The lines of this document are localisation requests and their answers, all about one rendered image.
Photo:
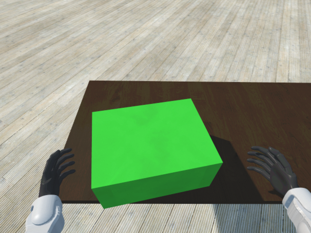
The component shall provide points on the right robot hand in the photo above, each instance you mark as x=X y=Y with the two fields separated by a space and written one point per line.
x=277 y=169

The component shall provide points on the right robot forearm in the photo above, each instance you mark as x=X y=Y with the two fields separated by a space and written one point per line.
x=297 y=201

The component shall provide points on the left robot forearm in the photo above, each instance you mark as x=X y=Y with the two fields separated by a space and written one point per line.
x=46 y=215

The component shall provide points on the left robot hand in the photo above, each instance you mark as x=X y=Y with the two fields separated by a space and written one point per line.
x=52 y=176

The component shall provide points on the table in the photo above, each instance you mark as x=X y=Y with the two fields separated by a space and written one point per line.
x=236 y=115

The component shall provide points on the carton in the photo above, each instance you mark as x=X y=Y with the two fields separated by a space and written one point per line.
x=149 y=151

